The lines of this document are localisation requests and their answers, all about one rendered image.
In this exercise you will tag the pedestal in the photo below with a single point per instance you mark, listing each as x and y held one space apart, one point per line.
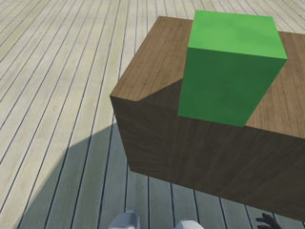
261 165

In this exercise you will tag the carton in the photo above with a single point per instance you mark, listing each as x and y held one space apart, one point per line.
232 60

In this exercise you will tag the robot left thigh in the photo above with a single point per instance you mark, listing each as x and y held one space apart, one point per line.
128 220

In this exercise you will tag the robot right hand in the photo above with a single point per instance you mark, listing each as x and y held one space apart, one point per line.
269 220

